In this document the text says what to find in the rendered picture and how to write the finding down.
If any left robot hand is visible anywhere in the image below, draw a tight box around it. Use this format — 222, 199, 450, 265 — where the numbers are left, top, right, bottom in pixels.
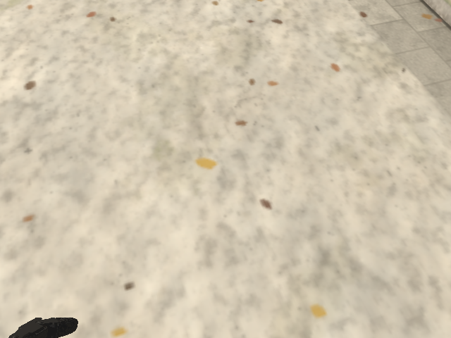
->
9, 318, 78, 338

